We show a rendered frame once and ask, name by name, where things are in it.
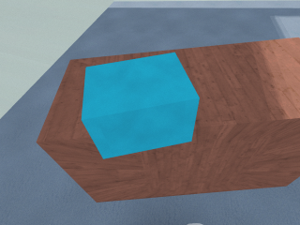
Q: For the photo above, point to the carton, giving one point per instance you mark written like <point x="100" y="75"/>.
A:
<point x="138" y="105"/>

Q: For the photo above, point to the pedestal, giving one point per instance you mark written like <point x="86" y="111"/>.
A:
<point x="246" y="133"/>

